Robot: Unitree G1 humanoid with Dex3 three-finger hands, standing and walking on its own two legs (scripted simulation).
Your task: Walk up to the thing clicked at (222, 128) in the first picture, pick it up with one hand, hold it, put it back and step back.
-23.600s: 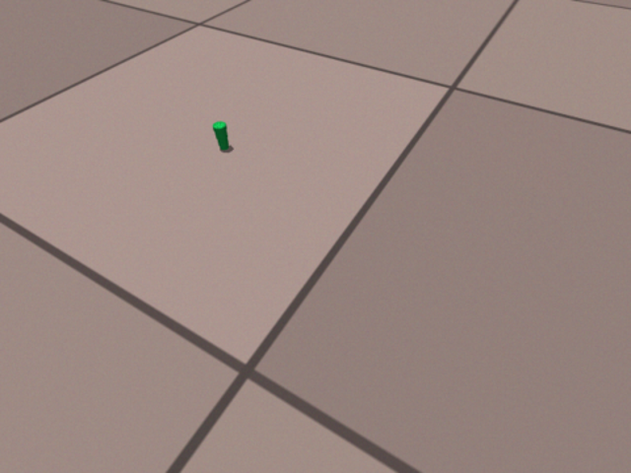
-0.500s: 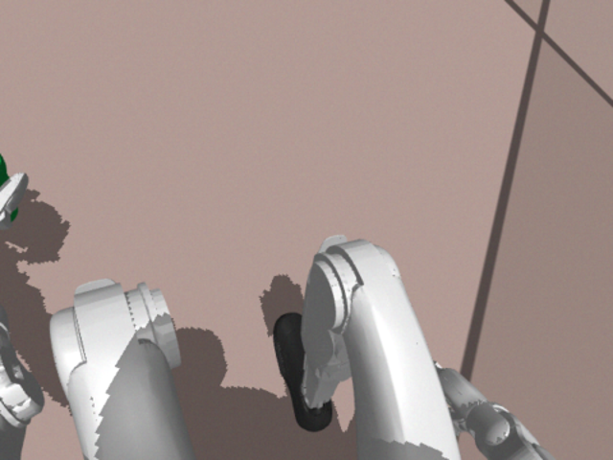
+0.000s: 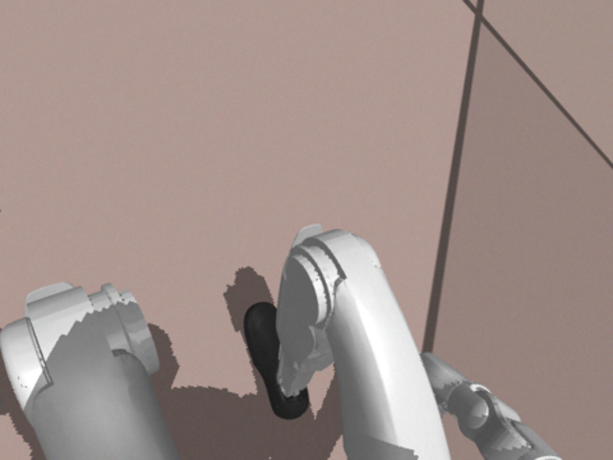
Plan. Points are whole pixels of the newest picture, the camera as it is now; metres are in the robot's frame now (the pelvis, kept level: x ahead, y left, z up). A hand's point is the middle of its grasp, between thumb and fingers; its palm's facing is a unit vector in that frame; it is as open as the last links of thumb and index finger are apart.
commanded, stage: lower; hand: left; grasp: from the side
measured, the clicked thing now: out of the picture +0.45 +0.31 -0.20
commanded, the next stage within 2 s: loosen in 0.44 s
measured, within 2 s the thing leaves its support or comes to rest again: rests again in 0.24 s
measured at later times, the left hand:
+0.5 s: hand out of the picture +0.45 +0.31 -0.18, palm faces +0.42 -0.91 -0.01, open 9.2 cm
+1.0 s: hand out of the picture +0.45 +0.31 -0.17, palm faces +0.43 -0.91 +0.01, open 12.3 cm
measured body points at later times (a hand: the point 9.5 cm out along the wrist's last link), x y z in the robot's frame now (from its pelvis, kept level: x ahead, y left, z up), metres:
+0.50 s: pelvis +0.00 +0.01 +0.00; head +0.24 +0.19 +0.32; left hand +0.42 +0.35 -0.18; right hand +0.15 -0.25 -0.03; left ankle +0.08 +0.13 -0.26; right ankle +0.14 -0.13 -0.25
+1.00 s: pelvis -0.01 +0.01 +0.00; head +0.23 +0.20 +0.32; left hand +0.43 +0.35 -0.17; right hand +0.14 -0.24 -0.03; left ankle +0.08 +0.13 -0.26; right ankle +0.14 -0.13 -0.25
